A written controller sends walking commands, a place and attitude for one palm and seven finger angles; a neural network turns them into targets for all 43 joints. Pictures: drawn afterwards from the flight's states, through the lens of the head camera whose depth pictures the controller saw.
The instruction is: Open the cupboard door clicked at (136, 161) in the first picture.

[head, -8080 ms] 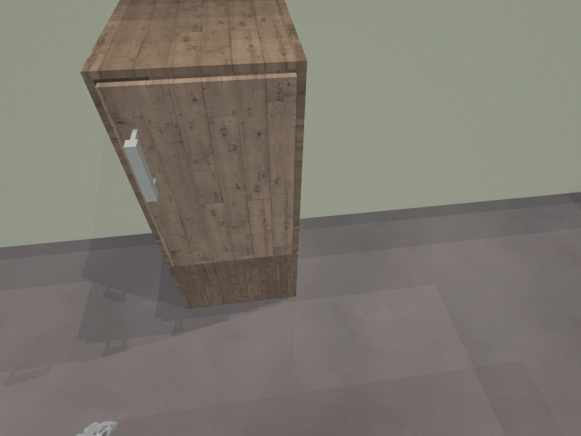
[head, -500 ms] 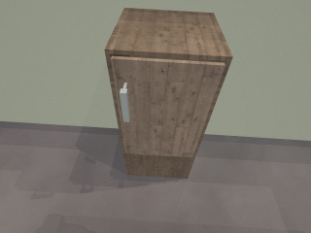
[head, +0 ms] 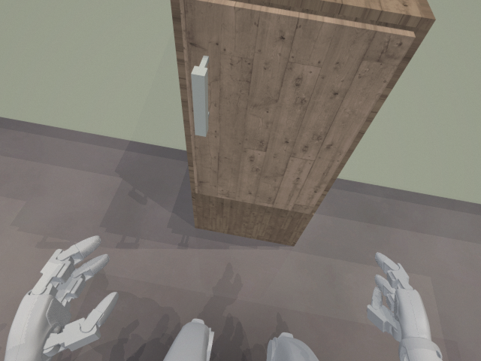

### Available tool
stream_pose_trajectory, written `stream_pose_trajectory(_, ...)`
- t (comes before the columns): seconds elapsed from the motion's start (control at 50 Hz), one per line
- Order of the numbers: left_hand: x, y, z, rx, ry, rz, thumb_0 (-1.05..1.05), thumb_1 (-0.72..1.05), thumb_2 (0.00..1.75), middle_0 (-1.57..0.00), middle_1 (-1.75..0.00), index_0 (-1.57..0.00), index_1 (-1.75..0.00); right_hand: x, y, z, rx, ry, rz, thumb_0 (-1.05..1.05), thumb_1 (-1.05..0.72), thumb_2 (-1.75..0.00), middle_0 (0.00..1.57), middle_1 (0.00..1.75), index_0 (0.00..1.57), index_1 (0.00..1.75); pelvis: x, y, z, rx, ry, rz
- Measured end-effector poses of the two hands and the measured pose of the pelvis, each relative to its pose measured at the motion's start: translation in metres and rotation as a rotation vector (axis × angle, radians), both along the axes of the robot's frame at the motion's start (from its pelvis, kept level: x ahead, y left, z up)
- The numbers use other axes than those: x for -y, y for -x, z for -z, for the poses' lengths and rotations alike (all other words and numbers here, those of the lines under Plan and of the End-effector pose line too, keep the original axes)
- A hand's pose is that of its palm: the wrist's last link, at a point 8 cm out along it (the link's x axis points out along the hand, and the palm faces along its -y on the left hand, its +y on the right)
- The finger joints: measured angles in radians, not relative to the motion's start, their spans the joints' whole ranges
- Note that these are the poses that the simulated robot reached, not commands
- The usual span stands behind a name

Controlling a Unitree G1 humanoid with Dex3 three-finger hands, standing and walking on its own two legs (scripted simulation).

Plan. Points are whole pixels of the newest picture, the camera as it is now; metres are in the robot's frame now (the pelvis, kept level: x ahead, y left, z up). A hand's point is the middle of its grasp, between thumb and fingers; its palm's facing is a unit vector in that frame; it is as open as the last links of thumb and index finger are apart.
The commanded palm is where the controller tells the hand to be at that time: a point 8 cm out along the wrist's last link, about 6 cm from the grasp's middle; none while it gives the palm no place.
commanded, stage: raise the hand with hooked fingers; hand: left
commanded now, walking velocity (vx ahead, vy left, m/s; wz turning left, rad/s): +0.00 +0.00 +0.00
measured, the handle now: (203, 97) +0.57 +0.16 +0.07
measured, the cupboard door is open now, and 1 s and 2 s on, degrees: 0 0 0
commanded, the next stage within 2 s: move the hooked fingers beside the handle in 1.56 s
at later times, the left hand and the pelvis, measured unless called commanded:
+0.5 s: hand (88, 259) +0.23 +0.25 +0.05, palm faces -0.03 -1.00 -0.05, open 12.3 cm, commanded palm +0.21 +0.31 +0.07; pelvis +0.00 +0.02 +0.01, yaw -1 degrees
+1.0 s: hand (71, 213) +0.28 +0.28 +0.08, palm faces -0.03 -1.00 -0.06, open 13.9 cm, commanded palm +0.26 +0.34 +0.09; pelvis +0.00 +0.02 +0.03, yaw -1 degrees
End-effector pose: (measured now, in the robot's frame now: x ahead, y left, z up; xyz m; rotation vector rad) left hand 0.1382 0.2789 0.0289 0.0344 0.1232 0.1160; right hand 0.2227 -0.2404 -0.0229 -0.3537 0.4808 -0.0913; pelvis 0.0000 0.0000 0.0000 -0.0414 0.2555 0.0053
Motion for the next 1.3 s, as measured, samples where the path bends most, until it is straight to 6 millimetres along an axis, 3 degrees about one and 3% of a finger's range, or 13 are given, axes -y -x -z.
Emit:
stream_pose_trajectory(0.06, -0.002, -0.016, -0.027, 0.144, -0.066, 0.031, 0.01, 0.4, 0.68, -0.24, -0.63, -0.23, -0.62, -0.013, -0.002, 0.023, -0.056, -0.03, -0.027, 0.01, -0.9, -0.9, 0.2, 0.3, 0.2, 0.3, -0.001, -0.002, 0.005, -0.017, 0.02, -0.018)
stream_pose_trajectory(0.1, 0.001, -0.035, -0.034, 0.182, -0.083, 0.1, 0.01, 0.35, 0.66, -0.24, -0.66, -0.23, -0.65, -0.022, 0.003, 0.038, -0.091, -0.067, -0.026, 0.01, -0.9, -0.9, 0.2, 0.3, 0.2, 0.3, -0.002, -0.001, 0.008, -0.03, 0.026, -0.019)
stream_pose_trajectory(0.2, 0.004, -0.073, -0.013, -0.005, 0.001, 0.25, 0.01, 0.24, 0.61, -0.25, -0.73, -0.24, -0.73, -0.032, 0.029, 0.057, -0.171, -0.16, 0.06, 0.01, -0.9, -0.9, 0.21, 0.3, 0.21, 0.3, -0.005, -0.002, 0.004, -0.049, 0.013, 0.005)
stream_pose_trajectory(0.28, -0.008, -0.076, -0.018, -0.07, 0.031, 0.193, 0.0, 0.15, 0.57, -0.26, -0.79, -0.25, -0.79, -0.027, 0.053, 0.05, -0.209, -0.165, 0.132, 0.01, -0.9, -0.9, 0.21, 0.3, 0.21, 0.31, -0.009, -0.008, -0.006, -0.047, 0.002, 0.024)
stream_pose_trajectory(0.36, -0.023, -0.07, -0.041, 0.043, -0.02, 0.089, 0.0, 0.06, 0.53, -0.26, -0.85, -0.26, -0.84, -0.017, 0.068, 0.043, -0.232, -0.121, 0.155, 0.01, -0.9, -0.9, 0.21, 0.3, 0.21, 0.3, -0.014, -0.01, -0.011, -0.043, 0.001, 0.022)
stream_pose_trajectory(0.4, -0.029, -0.069, -0.043, 0.085, -0.04, 0.072, 0.0, 0.01, 0.51, -0.27, -0.88, -0.26, -0.87, -0.011, 0.07, 0.042, -0.239, -0.093, 0.149, 0.01, -0.9, -0.9, 0.21, 0.3, 0.2, 0.3, -0.016, -0.009, -0.01, -0.045, 0.004, 0.015)
stream_pose_trajectory(0.54, -0.024, -0.076, -0.019, 0.013, -0.002, 0.193, 0.0, -0.16, 0.44, -0.28, -0.99, -0.27, -0.98, -0.003, 0.067, 0.03, -0.201, -0.032, 0.142, 0.01, -0.9, -0.9, 0.21, 0.3, 0.2, 0.3, -0.022, -0.001, -0.008, -0.032, 0.013, 0.01)
stream_pose_trajectory(0.62, -0.027, -0.083, -0.037, 0.069, -0.018, 0.202, -0.01, -0.25, 0.4, -0.29, -1.05, -0.28, -1.04, -0.009, 0.064, 0.016, -0.16, -0.033, 0.137, 0.01, -0.9, -0.9, 0.21, 0.3, 0.2, 0.3, -0.023, 0.0, -0.014, -0.012, 0.015, 0.013)
stream_pose_trajectory(0.72, -0.047, -0.089, -0.062, 0.147, -0.05, 0.12, -0.01, -0.36, 0.35, -0.3, -1.12, -0.29, -1.11, -0.021, 0.06, 0.009, -0.144, -0.061, 0.104, 0.01, -0.9, -0.9, 0.21, 0.3, 0.2, 0.3, -0.025, 0.001, -0.02, 0.002, 0.016, 0.004)
stream_pose_trajectory(0.88, -0.056, -0.101, -0.041, -0.003, -0.009, 0.142, -0.01, -0.47, 0.31, -0.3, -1.18, -0.3, -1.18, -0.027, 0.066, 0.014, -0.186, -0.073, 0.084, 0.01, -0.9, -0.9, 0.21, 0.3, 0.21, 0.3, -0.025, 0.002, -0.024, 0.006, 0.014, 0.003)
stream_pose_trajectory(1.02, -0.06, -0.126, -0.061, 0.123, -0.031, 0.144, -0.01, -0.49, 0.3, -0.3, -1.2, -0.3, -1.19, -0.017, 0.078, 0.017, -0.239, -0.049, 0.115, 0.01, -0.9, -0.9, 0.21, 0.3, 0.21, 0.3, -0.022, -0.001, -0.026, 0.008, 0.012, 0.01)
stream_pose_trajectory(1.12, -0.067, -0.142, -0.065, 0.077, -0.018, 0.148, -0.01, -0.5, 0.3, -0.3, -1.2, -0.3, -1.2, -0.009, 0.084, 0.017, -0.263, -0.052, 0.144, 0.01, -0.9, -0.9, 0.21, 0.3, 0.21, 0.3, -0.02, -0.005, -0.03, 0.002, 0.009, 0.014)
stream_pose_trajectory(1.3, -0.056, -0.146, -0.062, 0.075, -0.011, 0.156, -0.01, -0.5, 0.3, -0.3, -1.2, -0.3, -1.2, 0.001, 0.085, 0.015, -0.27, -0.048, 0.158, 0.01, -0.9, -0.9, 0.21, 0.3, 0.2, 0.3, -0.018, -0.011, -0.032, -0.011, -0.002, 0.027)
